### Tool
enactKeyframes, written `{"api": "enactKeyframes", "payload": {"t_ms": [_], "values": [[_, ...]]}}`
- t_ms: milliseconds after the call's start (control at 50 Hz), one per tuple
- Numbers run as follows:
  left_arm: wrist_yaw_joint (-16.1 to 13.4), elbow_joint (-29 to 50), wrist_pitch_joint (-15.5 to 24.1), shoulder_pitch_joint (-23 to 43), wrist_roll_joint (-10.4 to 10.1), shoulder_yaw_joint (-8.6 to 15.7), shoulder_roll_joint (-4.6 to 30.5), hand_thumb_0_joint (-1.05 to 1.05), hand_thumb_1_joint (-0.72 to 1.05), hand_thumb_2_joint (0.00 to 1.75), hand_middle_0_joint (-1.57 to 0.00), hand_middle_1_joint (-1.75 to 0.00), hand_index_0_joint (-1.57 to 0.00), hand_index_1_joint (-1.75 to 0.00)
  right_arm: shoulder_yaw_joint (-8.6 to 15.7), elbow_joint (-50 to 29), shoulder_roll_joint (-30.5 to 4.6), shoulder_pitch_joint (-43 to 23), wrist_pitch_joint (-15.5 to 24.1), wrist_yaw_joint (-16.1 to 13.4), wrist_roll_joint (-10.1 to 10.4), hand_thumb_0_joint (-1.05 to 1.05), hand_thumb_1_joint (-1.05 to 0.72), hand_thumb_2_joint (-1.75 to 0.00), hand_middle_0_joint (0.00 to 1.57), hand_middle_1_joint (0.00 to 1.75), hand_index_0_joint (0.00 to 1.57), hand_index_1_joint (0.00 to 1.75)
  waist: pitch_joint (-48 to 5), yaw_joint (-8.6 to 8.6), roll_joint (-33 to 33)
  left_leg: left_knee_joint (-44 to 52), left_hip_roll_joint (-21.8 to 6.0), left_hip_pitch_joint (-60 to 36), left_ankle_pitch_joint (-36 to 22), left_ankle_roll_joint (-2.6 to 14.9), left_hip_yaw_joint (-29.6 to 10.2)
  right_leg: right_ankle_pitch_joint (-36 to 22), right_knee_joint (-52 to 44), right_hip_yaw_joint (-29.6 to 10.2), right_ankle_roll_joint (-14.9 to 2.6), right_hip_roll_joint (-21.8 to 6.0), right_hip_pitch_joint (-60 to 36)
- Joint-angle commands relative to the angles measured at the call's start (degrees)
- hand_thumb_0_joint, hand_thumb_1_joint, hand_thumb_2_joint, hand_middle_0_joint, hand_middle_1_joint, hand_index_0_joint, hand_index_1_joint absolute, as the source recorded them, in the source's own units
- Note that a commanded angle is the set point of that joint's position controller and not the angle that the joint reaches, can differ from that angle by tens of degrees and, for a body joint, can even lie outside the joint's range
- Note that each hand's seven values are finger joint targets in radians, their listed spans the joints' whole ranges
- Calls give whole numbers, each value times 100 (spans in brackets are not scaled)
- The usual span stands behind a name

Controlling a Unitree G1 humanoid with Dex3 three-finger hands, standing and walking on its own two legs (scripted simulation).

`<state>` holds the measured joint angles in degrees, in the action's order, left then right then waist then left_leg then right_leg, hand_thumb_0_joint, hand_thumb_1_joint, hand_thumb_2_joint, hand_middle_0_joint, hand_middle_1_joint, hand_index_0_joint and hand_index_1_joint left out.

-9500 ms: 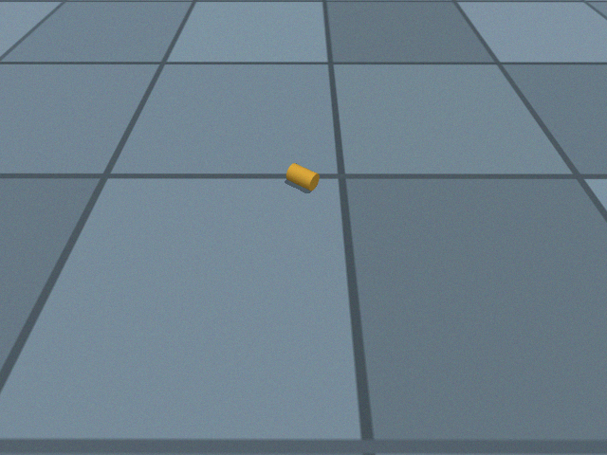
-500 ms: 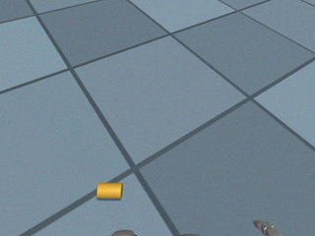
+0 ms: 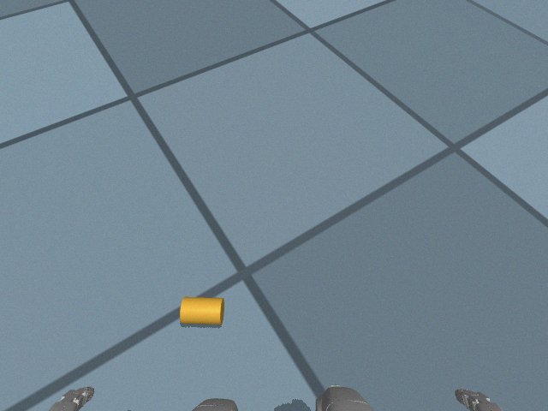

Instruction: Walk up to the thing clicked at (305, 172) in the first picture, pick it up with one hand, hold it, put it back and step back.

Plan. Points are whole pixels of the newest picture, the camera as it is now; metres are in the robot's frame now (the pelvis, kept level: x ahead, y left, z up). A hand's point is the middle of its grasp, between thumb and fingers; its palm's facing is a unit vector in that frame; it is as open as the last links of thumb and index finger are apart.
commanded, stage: walk up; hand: left
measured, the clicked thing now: (202, 310) +0.42 +0.26 -0.72
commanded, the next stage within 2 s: stand in 1.38 s
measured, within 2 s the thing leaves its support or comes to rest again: neither
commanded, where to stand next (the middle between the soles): +0.01 +0.00 m, yaw -2 degrees
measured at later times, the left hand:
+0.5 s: hand out of the picture +0.08 +0.25 -0.13, palm faces +0.01 -0.93 -0.36, open 7.3 cm
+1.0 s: hand out of the picture +0.05 +0.25 -0.14, palm faces +0.01 -0.94 -0.33, open 7.3 cm
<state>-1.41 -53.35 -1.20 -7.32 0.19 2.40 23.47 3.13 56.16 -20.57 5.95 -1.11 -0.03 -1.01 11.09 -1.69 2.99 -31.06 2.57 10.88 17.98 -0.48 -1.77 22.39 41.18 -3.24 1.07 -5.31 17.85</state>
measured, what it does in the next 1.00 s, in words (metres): stands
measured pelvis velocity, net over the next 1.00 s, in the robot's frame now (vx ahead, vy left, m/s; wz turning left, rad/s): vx -0.02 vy -0.01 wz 0.00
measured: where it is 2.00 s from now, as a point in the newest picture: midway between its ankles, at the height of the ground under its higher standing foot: outside the picture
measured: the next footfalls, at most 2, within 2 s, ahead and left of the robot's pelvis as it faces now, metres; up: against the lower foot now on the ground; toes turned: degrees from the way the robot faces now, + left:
none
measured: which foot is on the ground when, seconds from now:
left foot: down 0.00-1.00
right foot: down 0.00-1.00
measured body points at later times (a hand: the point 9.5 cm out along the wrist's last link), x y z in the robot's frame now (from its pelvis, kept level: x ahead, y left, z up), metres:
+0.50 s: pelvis -0.02 -0.01 +0.02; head +0.00 -0.01 +0.47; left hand +0.08 +0.30 -0.11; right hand +0.10 -0.31 -0.11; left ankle -0.02 +0.13 -0.73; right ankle +0.01 -0.15 -0.73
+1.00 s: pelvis -0.02 -0.01 +0.02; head -0.01 +0.00 +0.47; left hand +0.05 +0.30 -0.12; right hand +0.04 -0.31 -0.12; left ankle -0.02 +0.13 -0.73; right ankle +0.01 -0.15 -0.73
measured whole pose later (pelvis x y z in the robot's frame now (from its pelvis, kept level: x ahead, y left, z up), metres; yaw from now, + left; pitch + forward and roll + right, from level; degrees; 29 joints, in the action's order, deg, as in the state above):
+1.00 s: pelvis -0.02 -0.01 +0.02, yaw +0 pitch -3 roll +0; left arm 0.7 -65.5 0.0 -5.8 0.7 1.9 19.7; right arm 0.8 65.1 -19.7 6.7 -0.3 0.8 -0.2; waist 3.9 -0.1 0.2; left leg -20.6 -0.7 7.3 10.9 -1.6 -3.2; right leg 7.9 19.6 -0.5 2.2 -2.4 9.2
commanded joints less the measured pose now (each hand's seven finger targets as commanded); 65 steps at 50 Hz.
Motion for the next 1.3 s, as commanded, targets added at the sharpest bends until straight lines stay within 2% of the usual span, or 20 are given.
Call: {"api": "enactKeyframes", "payload": {"t_ms": [0, 20, 40, 60, 80, 100, 120, 140, 160, 180, 220, 280, 300, 400, 480, 660, 800, 1000, 1280], "values": [[-3, 242, 96, 165, -82, 193, 1060, 0, 90, 90, -20, -30, -20, -30, 282, -485, -1638, -374, 238, -82, 29, 0, -90, -90, 20, 30, 20, 30, -1392, 122, -1148, 720, -1832, -161, -2940, 1345, -1451, 1066, 31, -66, -202, 150, -479], [40, 158, 127, 133, -58, 189, 965, 0, 90, 90, -20, -30, -20, -30, 174, -498, -1429, -521, 228, -80, 40, 0, -90, -90, 20, 30, 20, 30, -1347, 34, -1162, 510, -1360, -178, -2882, 973, -799, 478, -373, 78, -247, 247, -574], [48, 117, 184, -15, -64, 188, 926, 0, 90, 90, -20, -30, -20, -30, 129, -494, -1348, -533, 234, -84, 37, 0, -90, -90, 20, 30, 20, 30, -1301, -46, -1263, 214, -1057, -427, -3250, 641, -484, -406, -923, 172, -256, 238, -469], [36, 16, 216, -231, -64, 192, 958, 0, 90, 90, -20, -30, -20, -30, 134, -476, -1359, -524, 219, -80, 82, 0, -90, -90, 20, 30, 20, 30, -1315, -95, -1300, 18, -937, -291, -3367, 483, -386, -1553, -1272, 285, -228, 250, -790], [14, -59, 234, -211, -52, 228, 1059, 0, 90, 90, -20, -30, -20, -30, 109, -414, -1274, -394, 202, -73, 159, 0, -90, -90, 20, 30, 20, 30, -1437, -50, -1007, -117, -795, -92, -3253, 336, -338, -2597, -1372, 146, -296, 113, -1271], [-3, -83, 236, -81, -29, 248, 1118, 0, 90, 90, -20, -30, -20, -30, 78, -368, -1206, -215, 190, -72, 202, 0, -90, -90, 20, 30, 20, 30, -1508, 52, -810, -86, -709, 91, -2999, 256, -370, -3199, -1312, -55, -396, -63, -1552], [-10, -91, 247, 38, -15, 223, 1133, 0, 90, 90, -20, -30, -20, -30, 53, -355, -1155, -176, 176, -69, 221, 0, -90, -90, 20, 30, 20, 30, -1504, 116, -780, 153, -703, 115, -2491, 245, -448, -3255, -1340, -165, -438, -239, -1542], [18, -14, 238, 315, -24, 192, 1205, 0, 90, 90, -20, -30, -20, -30, 51, -283, -1079, -11, 154, -76, 206, 0, -90, -90, 20, 30, 20, 30, -1507, 254, -532, 546, -658, -18, -1610, 263, -414, -2592, -1310, -246, -501, -367, -1230], [49, -24, 204, 472, -34, 161, 1112, 0, 90, 90, -20, -30, -20, -30, 59, -177, -1135, -58, 152, -87, 149, 0, -90, -90, 20, 30, 20, 30, -1224, 236, -477, 892, -795, -20, -1131, 289, -584, -1972, -1299, -192, -394, -233, -909], [74, -91, 173, 461, -56, 127, 996, 0, 90, 90, -20, -30, -20, -30, 63, -157, -1228, -302, 168, -79, 115, 0, -90, -90, 20, 30, 20, 30, -982, 126, -582, 1081, -946, 101, -1013, 334, -765, -1604, -1344, -21, -279, -39, -824], [97, -264, 181, 318, -37, 112, 947, 0, 90, 90, -20, -30, -20, -30, 48, -141, -1290, -539, 214, -57, 124, 0, -90, -90, 20, 30, 20, 30, -1032, 26, -491, 992, -995, 65, -1354, 353, -762, -1824, -1562, 25, -246, -35, -1035], [112, -379, 253, 428, -35, 115, 970, 0, 90, 90, -20, -30, -20, -30, -5, -26, -1160, -440, 245, -38, 136, 0, -90, -90, 20, 30, 20, 30, -1255, 106, -319, 989, -829, -294, -1775, 241, -472, -2367, -1808, -140, -283, -184, -1178], [111, -431, 257, 465, -38, 120, 962, 0, 90, 90, -20, -30, -20, -30, -7, 26, -1146, -464, 241, -37, 144, 0, -90, -90, 20, 30, 20, 30, -1259, 118, -303, 1016, -830, -354, -1765, 206, -438, -2377, -1916, -128, -279, -191, -1148], [125, -588, 264, 635, -10, 105, 910, 0, 90, 90, -20, -30, -20, -30, -25, 197, -1129, -533, 198, 6, 125, 0, -90, -90, 20, 30, 20, 30, -1229, 150, -218, 1268, -818, -430, -1233, 166, -448, -1704, -2303, -163, -231, -179, -1075], [137, -668, 277, 675, 12, 130, 923, 0, 90, 90, -20, -30, -20, -30, -27, 297, -1107, -505, 195, 25, 109, 0, -90, -90, 20, 30, 20, 30, -1294, 162, -125, 1344, -795, -414, -1123, 139, -423, -1614, -2449, -184, -215, -213, -1160], [157, -746, 251, 615, 27, 167, 917, 0, 90, 90, -20, -30, -20, -30, -31, 430, -1133, -452, 184, 50, 58, 0, -90, -90, 20, 30, 20, 30, -1092, 116, -292, 1554, -816, -155, -501, 129, -521, -946, -2620, -181, -191, -169, -1033], [160, -797, 257, 513, 41, 174, 893, 0, 90, 90, -20, -30, -20, -30, -18, 460, -1162, -341, 218, 29, 68, 0, -90, -90, 20, 30, 20, 30, -1319, 134, -359, 1553, -873, -108, -740, 165, -541, -1406, -2466, -122, -195, -174, -1269], [152, -822, 241, 439, 13, 144, 853, 0, 90, 90, -20, -30, -20, -30, -31, 500, -1159, -258, 234, -2, 82, 0, -90, -90, 20, 30, 20, 30, -1175, 145, -427, 1556, -873, -42, -915, 151, -568, -1538, -2411, -96, -179, -130, -1155], [144, -796, 253, 446, 31, 135, 863, 0, 90, 90, -20, -30, -20, -30, -16, 468, -1188, -292, 227, -2, 89, 0, -90, -90, 20, 30, 20, 30, -1301, 155, -281, 1487, -893, -198, -1191, 162, -498, -1861, -2369, -98, -180, -203, -1221]]}}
